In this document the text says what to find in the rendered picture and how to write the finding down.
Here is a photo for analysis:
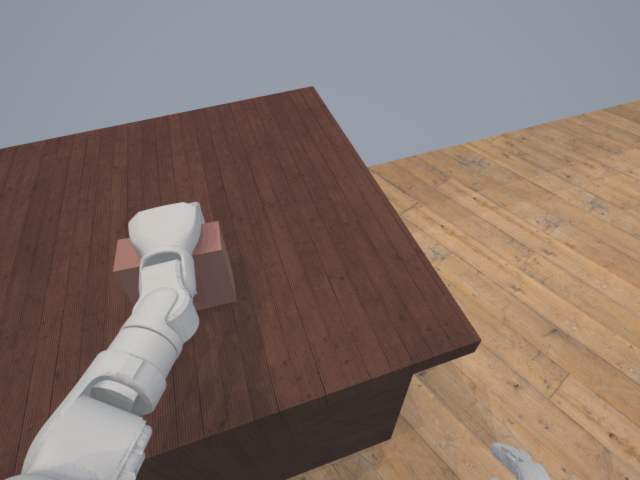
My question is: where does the right robot hand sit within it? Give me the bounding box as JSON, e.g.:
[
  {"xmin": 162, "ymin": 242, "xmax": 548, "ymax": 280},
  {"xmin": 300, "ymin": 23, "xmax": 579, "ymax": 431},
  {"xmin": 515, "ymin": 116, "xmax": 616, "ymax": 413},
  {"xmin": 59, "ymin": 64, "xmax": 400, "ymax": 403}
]
[{"xmin": 491, "ymin": 442, "xmax": 551, "ymax": 480}]

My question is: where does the sponge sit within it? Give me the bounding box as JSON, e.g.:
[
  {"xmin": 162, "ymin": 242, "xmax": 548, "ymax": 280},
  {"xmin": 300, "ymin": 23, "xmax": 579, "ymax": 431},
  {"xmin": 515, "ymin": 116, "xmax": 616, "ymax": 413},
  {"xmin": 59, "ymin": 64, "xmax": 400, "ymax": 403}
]
[{"xmin": 113, "ymin": 221, "xmax": 237, "ymax": 310}]

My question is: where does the table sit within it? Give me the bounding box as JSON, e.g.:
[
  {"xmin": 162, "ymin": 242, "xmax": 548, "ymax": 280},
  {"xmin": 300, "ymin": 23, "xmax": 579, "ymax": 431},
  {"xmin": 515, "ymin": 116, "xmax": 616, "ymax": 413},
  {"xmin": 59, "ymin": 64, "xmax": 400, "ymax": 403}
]
[{"xmin": 0, "ymin": 86, "xmax": 481, "ymax": 480}]

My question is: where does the left robot hand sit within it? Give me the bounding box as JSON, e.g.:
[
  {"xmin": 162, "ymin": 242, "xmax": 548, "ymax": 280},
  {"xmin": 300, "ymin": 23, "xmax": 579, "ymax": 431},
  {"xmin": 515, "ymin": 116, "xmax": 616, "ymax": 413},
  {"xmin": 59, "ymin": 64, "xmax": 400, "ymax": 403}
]
[{"xmin": 128, "ymin": 202, "xmax": 205, "ymax": 295}]

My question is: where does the robot left upper arm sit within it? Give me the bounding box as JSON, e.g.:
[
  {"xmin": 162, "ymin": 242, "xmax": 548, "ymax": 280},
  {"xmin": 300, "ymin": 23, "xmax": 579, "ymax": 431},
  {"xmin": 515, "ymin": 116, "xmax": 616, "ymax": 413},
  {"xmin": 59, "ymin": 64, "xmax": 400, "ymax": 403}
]
[{"xmin": 5, "ymin": 395, "xmax": 152, "ymax": 480}]

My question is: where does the robot left forearm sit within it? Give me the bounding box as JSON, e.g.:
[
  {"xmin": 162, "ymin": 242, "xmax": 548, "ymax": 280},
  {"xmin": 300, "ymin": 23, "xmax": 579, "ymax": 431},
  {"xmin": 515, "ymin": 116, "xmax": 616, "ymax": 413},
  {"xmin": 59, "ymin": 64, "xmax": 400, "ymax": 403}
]
[{"xmin": 21, "ymin": 246, "xmax": 199, "ymax": 474}]

